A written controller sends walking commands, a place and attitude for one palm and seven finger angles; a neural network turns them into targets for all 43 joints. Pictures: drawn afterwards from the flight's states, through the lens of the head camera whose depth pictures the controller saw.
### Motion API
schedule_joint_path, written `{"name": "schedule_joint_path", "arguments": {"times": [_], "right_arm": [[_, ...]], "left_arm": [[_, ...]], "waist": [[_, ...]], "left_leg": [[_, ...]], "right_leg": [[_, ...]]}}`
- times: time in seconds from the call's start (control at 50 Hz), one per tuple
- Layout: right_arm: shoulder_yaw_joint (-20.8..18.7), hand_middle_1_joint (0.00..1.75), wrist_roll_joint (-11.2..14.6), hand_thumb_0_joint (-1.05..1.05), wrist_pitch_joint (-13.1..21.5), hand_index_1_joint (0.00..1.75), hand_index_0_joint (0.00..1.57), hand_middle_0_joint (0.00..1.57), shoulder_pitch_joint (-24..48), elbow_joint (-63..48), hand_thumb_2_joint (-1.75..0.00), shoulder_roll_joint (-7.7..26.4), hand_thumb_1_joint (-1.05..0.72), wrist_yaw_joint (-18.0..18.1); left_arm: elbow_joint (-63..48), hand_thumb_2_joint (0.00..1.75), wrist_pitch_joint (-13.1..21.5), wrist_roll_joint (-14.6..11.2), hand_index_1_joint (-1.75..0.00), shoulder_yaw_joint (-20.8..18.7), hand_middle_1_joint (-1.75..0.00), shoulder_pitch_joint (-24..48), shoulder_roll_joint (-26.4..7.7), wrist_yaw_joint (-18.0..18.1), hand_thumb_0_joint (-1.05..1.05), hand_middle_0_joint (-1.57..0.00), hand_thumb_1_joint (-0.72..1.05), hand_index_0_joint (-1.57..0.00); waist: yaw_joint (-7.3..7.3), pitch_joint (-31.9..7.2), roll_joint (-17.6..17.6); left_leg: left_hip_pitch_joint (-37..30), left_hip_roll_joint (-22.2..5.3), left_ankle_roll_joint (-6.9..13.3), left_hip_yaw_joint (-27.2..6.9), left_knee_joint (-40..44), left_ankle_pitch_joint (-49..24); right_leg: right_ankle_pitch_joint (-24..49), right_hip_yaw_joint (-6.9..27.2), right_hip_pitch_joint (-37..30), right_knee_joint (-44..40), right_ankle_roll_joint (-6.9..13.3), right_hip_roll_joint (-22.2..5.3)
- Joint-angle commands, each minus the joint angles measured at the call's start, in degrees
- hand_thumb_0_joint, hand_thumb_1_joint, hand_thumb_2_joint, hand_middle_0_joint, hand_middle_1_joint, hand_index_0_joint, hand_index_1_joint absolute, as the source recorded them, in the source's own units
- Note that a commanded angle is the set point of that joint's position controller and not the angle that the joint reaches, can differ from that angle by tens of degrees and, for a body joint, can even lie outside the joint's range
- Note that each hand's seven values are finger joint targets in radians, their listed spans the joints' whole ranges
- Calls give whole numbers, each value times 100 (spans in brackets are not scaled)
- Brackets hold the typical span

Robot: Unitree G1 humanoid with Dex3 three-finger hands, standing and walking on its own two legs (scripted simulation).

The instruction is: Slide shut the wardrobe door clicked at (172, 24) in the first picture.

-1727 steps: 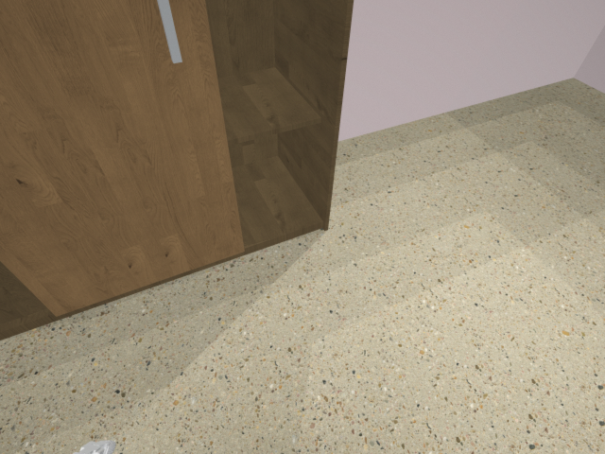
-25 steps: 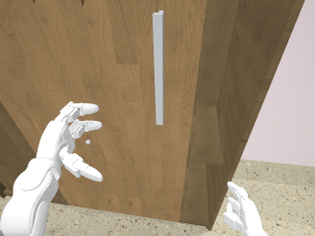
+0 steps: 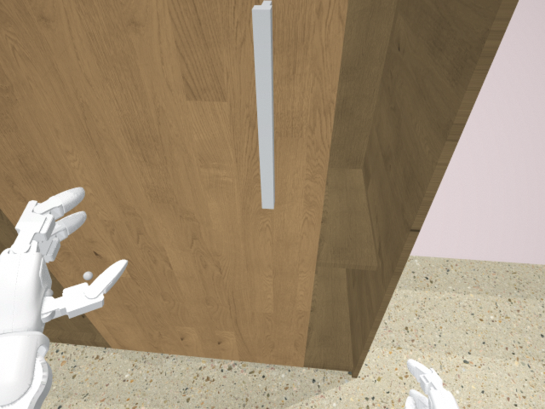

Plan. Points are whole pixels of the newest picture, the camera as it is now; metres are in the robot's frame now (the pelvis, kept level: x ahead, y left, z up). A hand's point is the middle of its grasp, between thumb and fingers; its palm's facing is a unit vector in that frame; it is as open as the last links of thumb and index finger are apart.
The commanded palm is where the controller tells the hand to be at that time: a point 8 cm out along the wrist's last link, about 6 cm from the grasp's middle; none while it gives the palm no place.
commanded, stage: draw the hand back to the body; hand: left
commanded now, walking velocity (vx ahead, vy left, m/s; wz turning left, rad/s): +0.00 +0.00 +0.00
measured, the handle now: (267, 120) +0.44 +0.06 +0.25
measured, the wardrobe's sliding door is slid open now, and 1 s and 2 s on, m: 0.17 0.17 0.17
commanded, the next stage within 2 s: step back with the hand held close in 0.54 s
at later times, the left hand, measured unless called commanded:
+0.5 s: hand (59, 283) +0.20 +0.27 +0.16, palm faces +0.47 -0.81 -0.34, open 7.5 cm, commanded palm +0.15 +0.31 +0.17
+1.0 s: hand (57, 284) +0.20 +0.27 +0.16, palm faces +0.37 -0.80 -0.48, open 7.4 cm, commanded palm +0.13 +0.32 +0.18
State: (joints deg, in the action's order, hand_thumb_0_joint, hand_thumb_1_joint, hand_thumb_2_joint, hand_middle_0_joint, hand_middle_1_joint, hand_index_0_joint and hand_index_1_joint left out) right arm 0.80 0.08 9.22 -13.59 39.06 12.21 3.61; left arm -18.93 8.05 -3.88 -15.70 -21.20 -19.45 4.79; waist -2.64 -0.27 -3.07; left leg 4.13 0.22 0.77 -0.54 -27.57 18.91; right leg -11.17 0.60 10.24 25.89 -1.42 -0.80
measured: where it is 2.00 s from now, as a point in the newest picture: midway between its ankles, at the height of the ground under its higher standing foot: outside the picture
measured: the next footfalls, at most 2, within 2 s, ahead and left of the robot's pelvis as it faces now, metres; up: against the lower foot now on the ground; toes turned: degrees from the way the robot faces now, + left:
none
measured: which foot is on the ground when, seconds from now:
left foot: down 0.00-1.00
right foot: down 0.00-1.00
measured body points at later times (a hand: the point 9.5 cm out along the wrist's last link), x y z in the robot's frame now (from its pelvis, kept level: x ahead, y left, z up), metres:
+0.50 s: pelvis +0.01 +0.01 +0.00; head -0.02 +0.00 +0.45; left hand +0.17 +0.31 +0.18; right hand +0.21 -0.20 -0.07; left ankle -0.04 +0.11 -0.74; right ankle +0.04 -0.14 -0.74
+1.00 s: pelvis -0.01 +0.02 +0.00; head -0.01 +0.02 +0.45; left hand +0.17 +0.31 +0.18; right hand +0.16 -0.23 -0.08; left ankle -0.04 +0.11 -0.74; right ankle +0.04 -0.14 -0.74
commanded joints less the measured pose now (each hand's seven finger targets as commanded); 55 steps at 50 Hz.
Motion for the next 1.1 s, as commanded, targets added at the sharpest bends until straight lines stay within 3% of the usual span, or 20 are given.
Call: {"name": "schedule_joint_path", "arguments": {"times": [0.0, 0.14, 0.24, 0.3, 0.38, 0.52, 0.62, 0.64, 0.66, 0.68, 0.7, 0.76, 0.84, 0.88, 0.94, 1.02, 1.08], "right_arm": [[-219, 30, 9, 0, 404, 30, 20, 20, 948, -1052, -90, 631, -90, 71], [-249, 30, 14, 0, 393, 30, 20, 20, 857, -1038, -90, 661, -90, 107], [-220, 30, -27, 0, 448, 30, 20, 20, 861, -1013, -90, 675, -90, 114], [-221, 30, -40, 0, 435, 30, 20, 20, 846, -1014, -90, 670, -90, 105], [-195, 30, -39, 0, 396, 30, 20, 20, 883, -1022, -90, 636, -90, 82], [-189, 30, -47, 0, 326, 30, 20, 20, 903, -1045, -90, 614, -90, 80], [-199, 30, -32, 0, 306, 30, 20, 20, 935, -1053, -90, 619, -90, 86], [-195, 30, -31, 0, 328, 30, 20, 20, 975, -1088, -90, 638, -90, 90], [-174, 30, -3, 0, 258, 30, 20, 20, 827, -1333, -90, 745, -90, 89], [-136, 30, -26, 0, 192, 30, 20, 20, 772, -1083, -90, 581, -90, 114], [-173, 30, -42, 0, 126, 30, 20, 20, 725, -1104, -90, 616, -90, 94], [-242, 30, -72, 0, 1, 30, 20, 20, 794, -1214, -90, 724, -90, 84], [-329, 30, -47, 0, -177, 30, 20, 20, 826, -1361, -90, 756, -90, 109], [-355, 30, -27, 0, -261, 30, 20, 20, 834, -1440, -90, 728, -90, 127], [-381, 30, -25, 0, -335, 30, 20, 20, 849, -1501, -90, 728, -90, 157], [-374, 30, -10, 0, -329, 30, 20, 20, 811, -1559, -90, 720, -90, 167], [-373, 30, -12, 0, -286, 30, 20, 20, 754, -1531, -90, 760, -90, 176]], "left_arm": [[-1228, 78, 408, -18, -45, -791, -45, 532, -1030, 109, 0, -21, 65, -21], [-1202, 90, 297, -32, -30, -1018, -30, 277, -1162, 161, 0, -20, 90, -20], [-1437, 90, 224, 0, -30, -790, -30, 634, -1047, 181, 0, -20, 90, -20], [-1354, 90, 171, -8, -30, -816, -30, 523, -1034, 185, 0, -20, 90, -20], [-1436, 90, 144, -2, -30, -863, -30, 545, -1073, 186, 0, -20, 90, -20], [-1234, 90, 107, -26, -30, -947, -30, 345, -1066, 165, 0, -20, 90, -20], [-1338, 90, 132, -11, -30, -895, -30, 433, -1042, 160, 0, -20, 90, -20], [-1703, 90, 172, -19, -30, -1033, -30, 612, -1243, 182, 0, -20, 90, -20], [-2496, 90, 591, 27, -30, -2022, -30, 1719, -2265, 294, 0, -20, 90, -20], [-1653, 90, 650, 30, -30, -1728, -30, 961, -1741, 276, 0, -20, 90, -20], [-1354, 90, 650, 74, -30, -1475, -30, 417, -1391, 236, 0, -20, 90, -20], [-1307, 90, 726, 144, -30, -1181, -30, -100, -1102, 196, 0, -20, 90, -20], [-1334, 90, 739, 172, -30, -1353, -30, -484, -1266, 242, 0, -20, 90, -20], [-1464, 90, 758, 163, -30, -1464, -30, -546, -1367, 262, 0, -20, 90, -20], [-1685, 90, 808, 166, -30, -1673, -30, -627, -1577, 313, 0, -20, 90, -20], [-1825, 90, 857, 149, -30, -1586, -30, -608, -1475, 333, 0, -20, 90, -20], [-1786, 90, 877, 180, -30, -1503, -30, -369, -1405, 353, 0, -20, 90, -20]], "waist": [[-158, -280, -77], [-143, -222, -35], [-101, -287, -258], [-111, -375, -40], [-144, -332, -323], [-163, -268, 21], [-145, -241, -151], [-189, -373, -357], [40, -134, -386], [88, 4, 59], [97, -125, 308], [98, -474, -101], [81, -898, 140], [88, -952, 273], [86, -1054, 171], [106, -835, -49], [129, -506, -72]], "left_leg": [[821, -139, -18, 27, 656, -1154], [748, -141, -25, 71, 583, -1433], [618, -109, -26, 41, 533, -1642], [607, -118, -31, 27, 516, -1808], [600, -130, -90, -1, 536, -1942], [661, -151, -78, 7, 570, -1921], [658, -151, -75, 13, 606, -1718], [610, -145, -87, -20, 629, -1718], [1099, -226, 98, -50, 625, -1011], [1045, -174, 105, -103, 559, -902], [910, -176, 105, -77, 503, -1069], [818, -258, 90, -15, 514, -1794], [853, -387, 68, -101, 470, -2556], [965, -422, 93, -141, 483, -2448], [1214, -432, 120, -200, 451, -2281], [1669, -484, 199, -275, 503, -1639], [2262, -501, 287, -342, 596, -530]], "right_leg": [[361, -184, -641, -308, 269, -3], [632, -179, -617, -286, 263, 15], [799, -204, -614, -252, 265, -7], [933, -224, -682, -206, 256, -11], [979, -235, -714, -181, 278, -8], [977, -264, -735, -202, 263, -2], [780, -244, -698, -251, 266, -3], [762, -227, -808, -247, 278, -3], [1180, 410, -566, -492, 249, -247], [1208, 414, -381, -562, 278, -352], [1363, 427, -336, -558, 277, -369], [1935, 261, -440, -308, 218, -383], [2431, 78, -608, 4, 142, -363], [2395, 103, -596, 99, 117, -357], [2465, 144, -698, 254, 120, -384], [2041, 231, -602, 403, 106, -358], [1247, 374, -504, 418, 117, -327]]}}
